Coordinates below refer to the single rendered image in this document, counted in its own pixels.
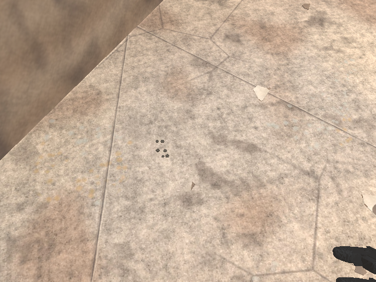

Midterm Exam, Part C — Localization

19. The robot right hand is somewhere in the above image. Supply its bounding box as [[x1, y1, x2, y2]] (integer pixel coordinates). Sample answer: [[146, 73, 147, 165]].
[[333, 246, 376, 282]]

